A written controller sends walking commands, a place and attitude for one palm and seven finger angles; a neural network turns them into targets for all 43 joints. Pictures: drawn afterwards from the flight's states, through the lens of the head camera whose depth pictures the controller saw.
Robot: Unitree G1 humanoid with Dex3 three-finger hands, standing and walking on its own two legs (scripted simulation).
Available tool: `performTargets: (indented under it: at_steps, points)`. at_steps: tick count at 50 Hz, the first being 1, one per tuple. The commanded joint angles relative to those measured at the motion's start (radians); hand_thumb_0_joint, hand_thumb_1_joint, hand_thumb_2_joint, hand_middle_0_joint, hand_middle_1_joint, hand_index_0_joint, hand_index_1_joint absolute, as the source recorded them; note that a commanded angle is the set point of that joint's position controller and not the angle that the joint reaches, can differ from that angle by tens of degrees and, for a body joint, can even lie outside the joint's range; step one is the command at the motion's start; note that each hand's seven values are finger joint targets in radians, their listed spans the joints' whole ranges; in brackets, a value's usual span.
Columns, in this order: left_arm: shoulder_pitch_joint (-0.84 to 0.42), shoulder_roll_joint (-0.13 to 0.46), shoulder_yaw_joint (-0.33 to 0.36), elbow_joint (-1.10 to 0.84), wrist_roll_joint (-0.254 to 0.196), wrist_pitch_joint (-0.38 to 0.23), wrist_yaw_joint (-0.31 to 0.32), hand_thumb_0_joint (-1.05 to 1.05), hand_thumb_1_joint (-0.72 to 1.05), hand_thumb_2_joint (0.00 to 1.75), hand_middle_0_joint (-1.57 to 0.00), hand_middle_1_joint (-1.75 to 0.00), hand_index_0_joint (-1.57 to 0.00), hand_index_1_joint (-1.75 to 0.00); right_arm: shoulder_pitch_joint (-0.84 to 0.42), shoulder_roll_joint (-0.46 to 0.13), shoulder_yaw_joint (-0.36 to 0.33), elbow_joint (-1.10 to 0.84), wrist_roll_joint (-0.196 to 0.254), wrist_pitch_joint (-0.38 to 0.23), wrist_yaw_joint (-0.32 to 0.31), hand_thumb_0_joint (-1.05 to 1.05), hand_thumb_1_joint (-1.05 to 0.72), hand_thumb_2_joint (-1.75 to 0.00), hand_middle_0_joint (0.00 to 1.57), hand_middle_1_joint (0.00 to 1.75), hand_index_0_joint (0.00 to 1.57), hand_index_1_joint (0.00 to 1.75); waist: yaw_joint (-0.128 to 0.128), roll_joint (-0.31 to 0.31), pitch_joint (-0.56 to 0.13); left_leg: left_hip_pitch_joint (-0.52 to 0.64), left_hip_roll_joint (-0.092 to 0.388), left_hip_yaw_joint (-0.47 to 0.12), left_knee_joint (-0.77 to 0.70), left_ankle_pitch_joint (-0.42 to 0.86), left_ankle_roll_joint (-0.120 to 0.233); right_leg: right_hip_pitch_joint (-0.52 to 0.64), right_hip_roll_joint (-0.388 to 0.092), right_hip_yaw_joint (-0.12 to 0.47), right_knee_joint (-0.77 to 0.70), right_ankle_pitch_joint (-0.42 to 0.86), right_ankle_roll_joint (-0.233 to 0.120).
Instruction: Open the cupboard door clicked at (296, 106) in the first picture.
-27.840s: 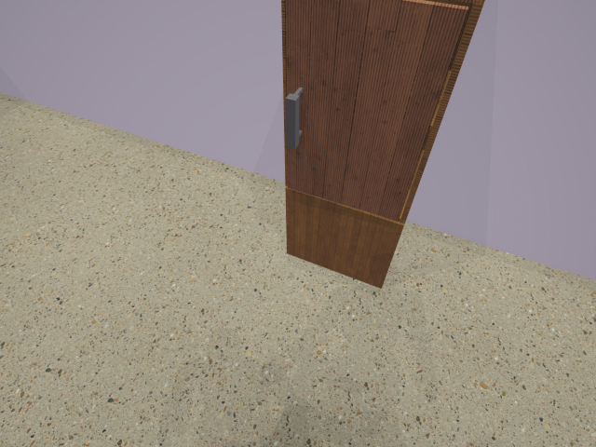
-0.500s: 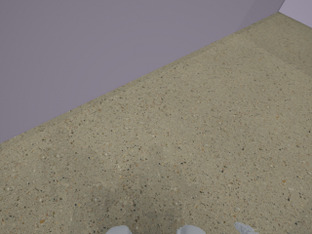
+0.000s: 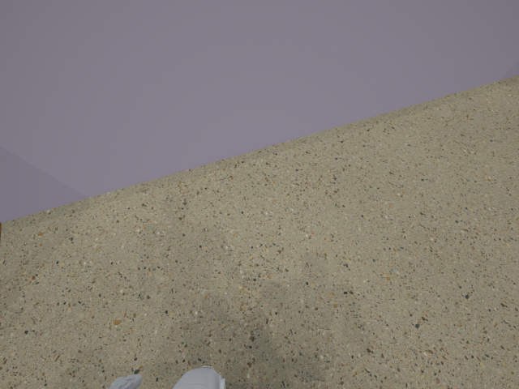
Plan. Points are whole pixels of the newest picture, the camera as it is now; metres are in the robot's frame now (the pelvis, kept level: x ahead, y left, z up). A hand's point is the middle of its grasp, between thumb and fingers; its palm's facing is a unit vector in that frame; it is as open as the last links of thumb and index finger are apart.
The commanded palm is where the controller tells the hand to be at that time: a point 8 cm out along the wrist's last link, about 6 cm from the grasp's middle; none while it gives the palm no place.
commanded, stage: turn to face it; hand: left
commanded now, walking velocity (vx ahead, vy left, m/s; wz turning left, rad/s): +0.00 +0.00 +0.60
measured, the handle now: out of the picture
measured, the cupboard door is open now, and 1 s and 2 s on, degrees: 49 49 49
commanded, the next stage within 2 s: take the last steps up to it in 1.96 s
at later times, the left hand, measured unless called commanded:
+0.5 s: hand out of the picture +0.04 +0.21 -0.15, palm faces +0.30 -0.91 -0.30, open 7.4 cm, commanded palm none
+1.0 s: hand out of the picture -0.02 +0.23 -0.16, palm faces +0.57 -0.79 -0.24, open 7.4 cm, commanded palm none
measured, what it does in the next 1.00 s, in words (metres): steps on the spot, turning left: left foot, then right foot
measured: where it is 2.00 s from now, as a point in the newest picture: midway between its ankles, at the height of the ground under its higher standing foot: outside the picture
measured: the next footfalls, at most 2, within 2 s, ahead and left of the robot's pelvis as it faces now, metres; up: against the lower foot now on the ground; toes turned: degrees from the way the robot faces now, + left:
left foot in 0.08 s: +0.06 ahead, +0.13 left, +0.00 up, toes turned +7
right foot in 0.42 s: +0.09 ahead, -0.14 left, +0.00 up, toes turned +13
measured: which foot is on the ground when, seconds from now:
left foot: up 0.00-0.06, down 0.08-0.42, up 0.44-0.72, down 0.74-1.00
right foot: down 0.00-0.08, up 0.10-0.40, down 0.42-0.74, up 0.76-1.00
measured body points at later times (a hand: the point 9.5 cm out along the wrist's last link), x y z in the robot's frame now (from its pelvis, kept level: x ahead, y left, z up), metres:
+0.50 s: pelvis +0.01 -0.03 -0.01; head +0.05 -0.03 +0.44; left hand +0.02 +0.26 -0.13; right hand +0.16 -0.26 -0.15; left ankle -0.01 +0.10 -0.69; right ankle +0.05 -0.15 -0.74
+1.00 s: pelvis +0.02 +0.00 +0.00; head +0.05 +0.05 +0.45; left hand -0.05 +0.27 -0.15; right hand +0.23 -0.17 -0.13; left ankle -0.03 +0.09 -0.74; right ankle +0.10 -0.15 -0.67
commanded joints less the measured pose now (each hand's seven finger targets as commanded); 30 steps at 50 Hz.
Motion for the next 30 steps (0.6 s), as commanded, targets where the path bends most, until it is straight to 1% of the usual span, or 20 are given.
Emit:
performTargets:
  at_steps: [1,2,3,4,5,6,7,9,13,15,18,19,20,21,22,23,24,25,27,30]
  points:
    - [0.054,0.237,0.073,-0.04,-0.012,-0.016,0.011,0.0,0.9,0.9,-0.2,-0.3,-0.2,-0.3,-0.017,-0.075,-0.009,-0.092,-0.002,-0.051,0.001,0.0,-0.9,-0.9,0.2,0.3,0.2,0.3,0.022,-0.129,-0.173,0.14,-0.029,0.054,-0.303,0.184,0.019,0.091,-0.189,0.048,0.055,0.629,-0.074]
    - [0.035,0.222,0.07,-0.049,-0.019,-0.013,0.007,0.0,0.9,0.9,-0.2,-0.3,-0.2,-0.3,0.053,-0.119,-0.022,-0.074,-0.005,-0.058,0.0,0.0,-0.9,-0.9,0.2,0.3,0.2,0.3,-0.023,-0.033,-0.21,0.294,0.01,-0.003,-0.389,0.35,0.043,-0.018,-0.171,0.008,0.182,0.515,-0.029]
    - [0.03,0.158,0.058,-0.08,-0.024,-0.006,0.001,0.0,0.9,0.9,-0.2,-0.3,-0.2,-0.3,0.118,-0.223,-0.049,-0.071,-0.012,-0.065,-0.006,0.0,-0.9,-0.9,0.2,0.3,0.2,0.3,-0.053,0.234,-0.259,0.465,0.264,-0.349,-0.417,0.657,0.161,-0.276,-0.039,-0.041,0.4,0.037,0.051]
    - [-0.048,0.12,0.04,-0.117,-0.023,0.002,0.005,0.0,0.9,0.9,-0.2,-0.3,-0.2,-0.3,0.198,-0.293,-0.064,-0.053,-0.011,-0.06,-0.019,0.0,-0.9,-0.9,0.2,0.3,0.2,0.3,-0.094,0.325,-0.273,0.472,0.418,-0.537,-0.444,0.939,0.304,-0.407,0.027,0.049,0.575,-0.368,0.066]
    - [-0.083,0.145,0.044,-0.128,-0.017,0.011,0.01,0.0,0.9,0.9,-0.2,-0.3,-0.2,-0.3,0.207,-0.292,-0.06,-0.041,-0.016,-0.057,-0.026,0.0,-0.9,-0.9,0.2,0.3,0.2,0.3,-0.092,0.211,-0.248,0.407,0.423,-0.496,-0.445,0.777,0.331,-0.404,0.008,0.135,0.644,-0.334,0.047]
    - [-0.106,0.135,0.048,-0.117,-0.015,0.015,0.013,0.0,0.9,0.9,-0.2,-0.3,-0.2,-0.3,0.156,-0.257,-0.054,-0.056,-0.017,-0.062,-0.033,0.0,-0.9,-0.9,0.2,0.3,0.2,0.3,-0.076,0.191,-0.211,0.326,0.358,-0.468,-0.479,0.611,0.301,-0.409,0.005,0.141,0.643,-0.265,0.043]
    - [-0.098,0.129,0.051,-0.098,-0.015,0.016,0.01,0.0,0.9,0.9,-0.2,-0.3,-0.2,-0.3,0.09,-0.237,-0.048,-0.073,-0.018,-0.063,-0.041,0.0,-0.9,-0.9,0.2,0.3,0.2,0.3,-0.047,0.234,-0.173,0.255,0.305,-0.436,-0.488,0.512,0.271,-0.393,0.007,0.155,0.629,-0.209,0.044]
    - [-0.055,0.128,0.052,-0.07,-0.012,0.023,-0.001,0.0,0.9,0.9,-0.2,-0.3,-0.2,-0.3,0.006,-0.202,-0.034,-0.089,-0.018,-0.064,-0.043,0.0,-0.9,-0.9,0.2,0.3,0.2,0.3,-0.005,0.241,-0.138,0.198,0.234,-0.34,-0.499,0.431,0.218,-0.346,0.023,0.144,0.57,-0.126,0.047]
    - [-0.043,0.117,0.049,-0.061,-0.015,0.021,-0.005,0.0,0.9,0.9,-0.2,-0.3,-0.2,-0.3,0.0,-0.206,-0.037,-0.094,-0.02,-0.059,-0.041,0.0,-0.9,-0.9,0.2,0.3,0.2,0.3,0.002,0.195,-0.15,0.163,0.198,-0.339,-0.505,0.337,0.209,-0.24,0.071,0.117,0.375,-0.116,0.04]
    - [-0.03,0.113,0.05,-0.063,-0.017,0.02,-0.002,0.0,0.9,0.9,-0.2,-0.3,-0.2,-0.3,-0.009,-0.208,-0.04,-0.095,-0.022,-0.052,-0.037,0.0,-0.9,-0.9,0.2,0.3,0.2,0.3,0.006,0.205,-0.14,0.117,0.188,-0.378,-0.51,0.276,0.208,-0.176,0.096,0.105,0.281,-0.103,0.033]
    - [0.05,0.125,0.054,-0.048,-0.017,0.01,0.001,0.0,0.9,0.9,-0.2,-0.3,-0.2,-0.3,-0.047,-0.204,-0.047,-0.111,-0.015,-0.043,-0.033,0.0,-0.9,-0.9,0.2,0.3,0.2,0.3,0.045,0.188,-0.141,0.021,0.151,-0.389,-0.458,0.234,0.181,-0.005,0.127,0.09,0.069,0.0,0.025]
    - [0.092,0.144,0.063,-0.039,-0.017,0.003,0.006,0.0,0.9,0.9,-0.2,-0.3,-0.2,-0.3,-0.064,-0.181,-0.045,-0.12,-0.01,-0.041,-0.031,0.0,-0.9,-0.9,0.2,0.3,0.2,0.3,0.068,0.142,-0.148,-0.051,0.104,-0.37,-0.404,0.177,0.147,0.1,0.103,0.11,-0.071,0.042,0.016]
    - [0.125,0.217,0.08,-0.04,-0.003,-0.007,0.015,0.0,0.9,0.9,-0.2,-0.3,-0.2,-0.3,-0.063,-0.123,-0.039,-0.134,-0.002,-0.039,-0.025,0.0,-0.9,-0.9,0.2,0.3,0.2,0.3,0.091,-0.068,-0.142,-0.198,-0.006,-0.264,-0.205,0.039,0.082,0.189,-0.088,0.328,-0.261,-0.107,-0.043]
    - [0.107,0.283,0.086,-0.056,0.005,-0.01,0.018,0.0,0.9,0.9,-0.2,-0.3,-0.2,-0.3,-0.078,-0.087,-0.033,-0.158,0.0,-0.043,-0.02,0.0,-0.9,-0.9,0.2,0.3,0.2,0.3,0.099,-0.297,-0.127,-0.24,-0.101,-0.096,0.077,-0.13,0.023,0.11,-0.335,0.576,-0.361,-0.112,-0.156]
    - [0.058,0.262,0.072,-0.071,-0.005,-0.011,0.021,0.0,0.9,0.9,-0.2,-0.3,-0.2,-0.3,-0.076,-0.132,-0.04,-0.15,-0.01,-0.041,-0.014,0.0,-0.9,-0.9,0.2,0.3,0.2,0.3,0.068,-0.211,-0.098,-0.197,-0.033,-0.143,0.25,-0.128,0.037,-0.011,-0.349,0.522,-0.346,-0.062,-0.195]
    - [-0.009,0.22,0.069,-0.091,-0.003,-0.012,0.024,0.0,0.9,0.9,-0.2,-0.3,-0.2,-0.3,-0.035,-0.116,-0.044,-0.139,-0.011,-0.032,-0.007,0.0,-0.9,-0.9,0.2,0.3,0.2,0.3,0.027,-0.144,-0.088,-0.168,-0.019,-0.14,0.308,-0.066,0.039,-0.073,-0.306,0.431,-0.336,-0.084,-0.193]
    - [-0.042,0.191,0.06,-0.095,-0.005,-0.014,0.021,0.0,0.9,0.9,-0.2,-0.3,-0.2,-0.3,-0.038,-0.106,-0.045,-0.109,-0.014,-0.024,-0.003,0.0,-0.9,-0.9,0.2,0.3,0.2,0.3,0.011,-0.175,-0.074,-0.162,-0.004,-0.117,0.358,-0.015,0.026,-0.07,-0.229,0.358,-0.296,0.022,-0.166]
    - [-0.061,0.175,0.051,-0.096,-0.008,-0.014,0.018,0.0,0.9,0.9,-0.2,-0.3,-0.2,-0.3,-0.023,-0.104,-0.041,-0.096,-0.013,-0.021,0.001,0.0,-0.9,-0.9,0.2,0.3,0.2,0.3,-0.004,-0.207,-0.074,-0.162,0.008,-0.097,0.366,0.018,0.015,-0.047,-0.191,0.247,-0.262,0.143,-0.149]
    - [-0.024,0.163,0.048,-0.086,-0.006,-0.02,0.017,0.0,0.9,0.9,-0.2,-0.3,-0.2,-0.3,-0.044,-0.077,-0.03,-0.105,-0.007,-0.024,0.005,0.0,-0.9,-0.9,0.2,0.3,0.2,0.3,0.013,-0.207,-0.094,-0.136,0.006,-0.049,0.24,0.014,-0.001,0.024,-0.168,0.152,-0.216,0.353,-0.139]
    - [0.061,0.203,0.062,-0.056,-0.001,-0.021,0.02,0.0,0.9,0.9,-0.2,-0.3,-0.2,-0.3,-0.107,-0.048,-0.012,-0.117,0.001,-0.034,0.007,0.0,-0.9,-0.9,0.2,0.3,0.2,0.3,0.061,-0.149,-0.136,-0.075,0.001,0.009,-0.001,-0.017,-0.006,0.143,-0.205,0.116,-0.129,0.563,-0.144]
